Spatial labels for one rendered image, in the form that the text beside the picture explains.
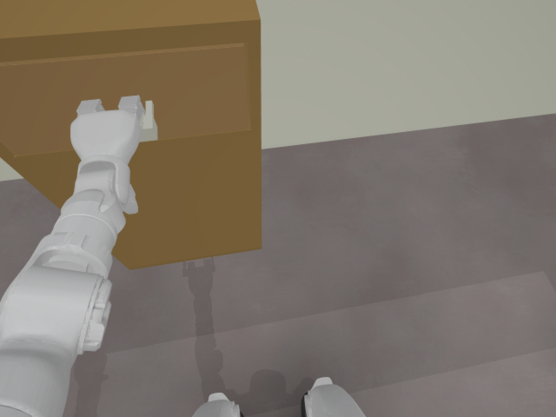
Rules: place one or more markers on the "right robot shin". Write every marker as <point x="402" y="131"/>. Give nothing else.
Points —
<point x="322" y="381"/>

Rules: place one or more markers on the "robot left hand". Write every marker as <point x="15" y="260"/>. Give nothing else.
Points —
<point x="110" y="133"/>

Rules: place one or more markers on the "robot left forearm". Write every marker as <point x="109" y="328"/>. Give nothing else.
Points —
<point x="86" y="231"/>

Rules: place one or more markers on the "left robot upper arm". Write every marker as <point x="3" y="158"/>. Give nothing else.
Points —
<point x="54" y="315"/>

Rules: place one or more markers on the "drawer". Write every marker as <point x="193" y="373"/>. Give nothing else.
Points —
<point x="195" y="90"/>

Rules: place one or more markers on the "handle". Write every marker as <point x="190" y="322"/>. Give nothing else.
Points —
<point x="148" y="124"/>

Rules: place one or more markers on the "robot left thigh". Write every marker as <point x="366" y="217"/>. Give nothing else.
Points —
<point x="218" y="408"/>

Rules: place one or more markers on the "cabinet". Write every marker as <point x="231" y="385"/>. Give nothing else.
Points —
<point x="198" y="196"/>

